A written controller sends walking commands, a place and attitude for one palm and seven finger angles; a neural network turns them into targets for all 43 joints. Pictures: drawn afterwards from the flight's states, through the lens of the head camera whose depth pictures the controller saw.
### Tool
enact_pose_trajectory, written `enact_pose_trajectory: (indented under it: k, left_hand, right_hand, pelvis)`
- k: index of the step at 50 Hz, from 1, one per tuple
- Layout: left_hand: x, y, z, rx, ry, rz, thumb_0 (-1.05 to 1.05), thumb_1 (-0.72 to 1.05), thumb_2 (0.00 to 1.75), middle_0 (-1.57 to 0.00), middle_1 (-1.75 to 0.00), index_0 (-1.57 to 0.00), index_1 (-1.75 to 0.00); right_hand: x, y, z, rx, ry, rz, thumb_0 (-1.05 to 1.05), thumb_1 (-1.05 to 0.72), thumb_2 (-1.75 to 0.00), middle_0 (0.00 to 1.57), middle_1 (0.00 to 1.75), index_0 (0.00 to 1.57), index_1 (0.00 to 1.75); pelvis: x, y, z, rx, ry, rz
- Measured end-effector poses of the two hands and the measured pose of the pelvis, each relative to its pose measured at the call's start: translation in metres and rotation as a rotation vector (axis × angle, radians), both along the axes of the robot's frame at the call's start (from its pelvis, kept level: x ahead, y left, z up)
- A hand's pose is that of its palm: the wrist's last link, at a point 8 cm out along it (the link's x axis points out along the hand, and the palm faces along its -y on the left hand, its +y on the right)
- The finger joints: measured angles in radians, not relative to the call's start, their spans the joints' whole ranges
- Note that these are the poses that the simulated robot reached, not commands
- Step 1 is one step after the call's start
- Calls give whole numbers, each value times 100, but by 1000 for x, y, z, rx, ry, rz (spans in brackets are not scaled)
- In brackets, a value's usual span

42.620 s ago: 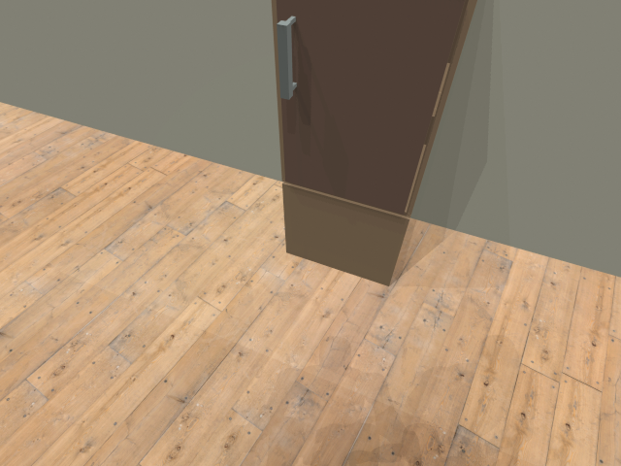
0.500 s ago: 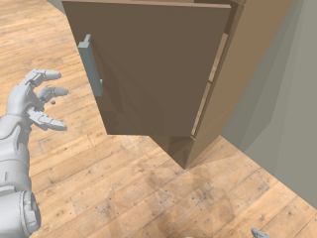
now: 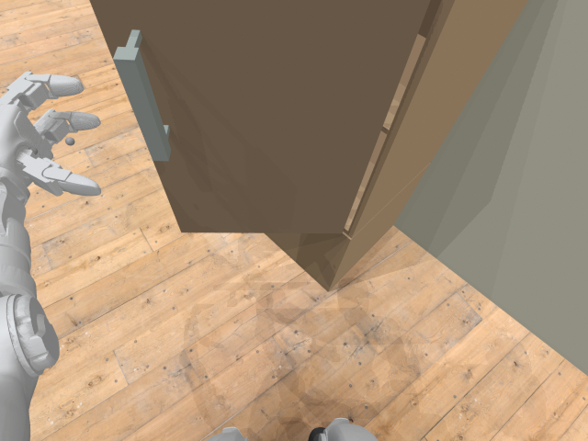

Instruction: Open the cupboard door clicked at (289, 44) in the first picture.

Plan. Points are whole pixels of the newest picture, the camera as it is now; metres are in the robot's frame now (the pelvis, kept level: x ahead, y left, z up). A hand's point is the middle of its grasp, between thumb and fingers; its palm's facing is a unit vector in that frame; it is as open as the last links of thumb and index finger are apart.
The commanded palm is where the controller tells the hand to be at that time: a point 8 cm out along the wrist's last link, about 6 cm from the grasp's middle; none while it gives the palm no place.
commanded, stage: move the hooked fingers beside the handle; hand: left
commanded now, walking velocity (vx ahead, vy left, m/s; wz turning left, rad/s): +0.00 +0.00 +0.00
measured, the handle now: (149, 101) +0.55 +0.20 +0.11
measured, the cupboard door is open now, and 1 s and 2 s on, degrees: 46 46 46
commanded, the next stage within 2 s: slide the fingers in behind the handle in 1.24 s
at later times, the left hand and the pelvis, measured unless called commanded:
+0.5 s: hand (87, 110) +0.52 +0.27 +0.11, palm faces -0.01 -1.00 -0.02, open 14.0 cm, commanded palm +0.50 +0.31 +0.11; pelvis +0.01 +0.00 -0.01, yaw -2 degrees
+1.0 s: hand (91, 124) +0.50 +0.26 +0.11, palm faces +0.02 -1.00 -0.01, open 14.0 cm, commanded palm +0.49 +0.31 +0.11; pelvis +0.01 +0.00 -0.01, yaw -1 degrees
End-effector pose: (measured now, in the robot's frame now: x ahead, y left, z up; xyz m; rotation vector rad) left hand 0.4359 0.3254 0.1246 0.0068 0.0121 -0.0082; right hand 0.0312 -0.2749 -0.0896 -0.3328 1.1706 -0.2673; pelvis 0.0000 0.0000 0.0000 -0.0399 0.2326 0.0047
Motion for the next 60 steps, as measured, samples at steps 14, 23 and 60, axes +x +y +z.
enact_pose_trajectory:
  k: [14, 23, 60]
  left_hand:
    - [49, -4, -3, -1, 15, 21, -1, -50, 30, -30, -120, -30, -120]
    - [68, 2, -8, 3, 51, 8, -1, -50, 30, -30, -120, -30, -120]
    - [46, -12, -5, -4, 15, 16, -1, -50, 30, -30, -120, -30, -120]
  right_hand:
    - [-45, 5, -1, 2, 149, -92, 1, -90, -90, 21, 30, 20, 30]
    - [-63, 12, 2, 7, 240, -134, 1, -90, -90, 21, 30, 20, 30]
    - [-24, -1, -7, 15, 129, -70, 1, -91, -90, 21, 30, 20, 30]
  pelvis:
    - [5, 2, -5, -7, 66, -23]
    - [12, 3, -7, -14, 106, -31]
    - [4, -6, -9, -12, 70, -14]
